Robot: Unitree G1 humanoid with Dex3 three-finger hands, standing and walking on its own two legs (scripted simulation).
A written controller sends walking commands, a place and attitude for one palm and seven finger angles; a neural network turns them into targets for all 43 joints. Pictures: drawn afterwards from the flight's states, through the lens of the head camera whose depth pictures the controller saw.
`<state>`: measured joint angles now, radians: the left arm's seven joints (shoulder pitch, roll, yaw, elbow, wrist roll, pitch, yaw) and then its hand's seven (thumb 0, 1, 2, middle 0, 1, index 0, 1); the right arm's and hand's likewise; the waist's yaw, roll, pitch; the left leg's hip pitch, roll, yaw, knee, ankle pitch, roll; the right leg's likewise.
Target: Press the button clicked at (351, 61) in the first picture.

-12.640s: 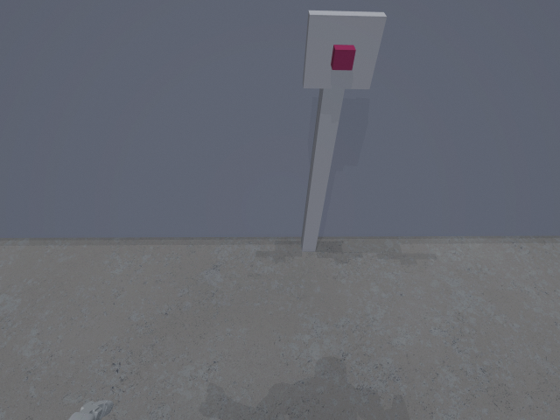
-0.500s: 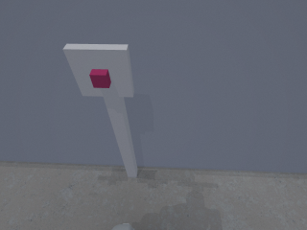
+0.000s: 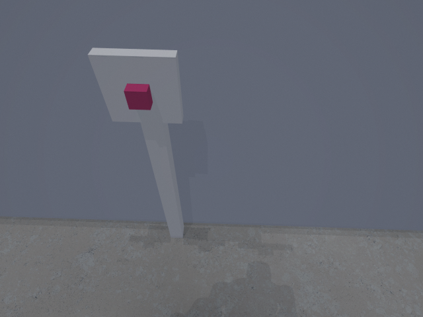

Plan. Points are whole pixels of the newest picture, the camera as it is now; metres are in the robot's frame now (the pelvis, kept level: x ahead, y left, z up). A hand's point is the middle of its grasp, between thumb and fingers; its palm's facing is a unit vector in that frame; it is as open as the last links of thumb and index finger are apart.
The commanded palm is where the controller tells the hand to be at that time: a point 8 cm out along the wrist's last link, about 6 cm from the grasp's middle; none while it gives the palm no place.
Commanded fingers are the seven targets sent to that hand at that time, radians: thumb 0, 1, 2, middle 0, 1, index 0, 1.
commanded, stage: come to a stop and stand still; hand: left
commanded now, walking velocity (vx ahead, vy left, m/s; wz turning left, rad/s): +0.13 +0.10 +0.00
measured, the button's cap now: (139, 96) +0.54 +0.20 +0.12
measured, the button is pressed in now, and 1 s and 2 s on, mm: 0 0 0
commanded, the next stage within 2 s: look again from close up in 0.24 s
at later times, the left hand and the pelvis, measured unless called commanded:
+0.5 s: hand out of the picture -0.01 +0.18 -0.19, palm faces +0.01 -0.99 -0.15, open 7.4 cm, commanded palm none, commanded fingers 0.00 0.90 0.90 -0.20 -0.30 -0.20 -0.30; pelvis -0.01 +0.02 +0.00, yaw +0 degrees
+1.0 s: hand out of the picture -0.07 +0.22 -0.18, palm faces +0.04 -0.98 -0.19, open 7.4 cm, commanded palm none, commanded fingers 0.00 0.90 0.90 -0.20 -0.30 -0.20 -0.30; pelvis -0.03 +0.05 +0.00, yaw +1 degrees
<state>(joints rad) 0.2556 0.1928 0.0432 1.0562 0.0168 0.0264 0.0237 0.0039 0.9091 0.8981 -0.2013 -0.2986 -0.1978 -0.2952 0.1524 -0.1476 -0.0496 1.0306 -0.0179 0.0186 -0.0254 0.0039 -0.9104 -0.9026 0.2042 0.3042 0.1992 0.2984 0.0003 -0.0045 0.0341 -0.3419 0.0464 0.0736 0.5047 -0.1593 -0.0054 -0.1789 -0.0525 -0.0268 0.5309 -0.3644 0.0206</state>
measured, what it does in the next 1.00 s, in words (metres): shifts its weight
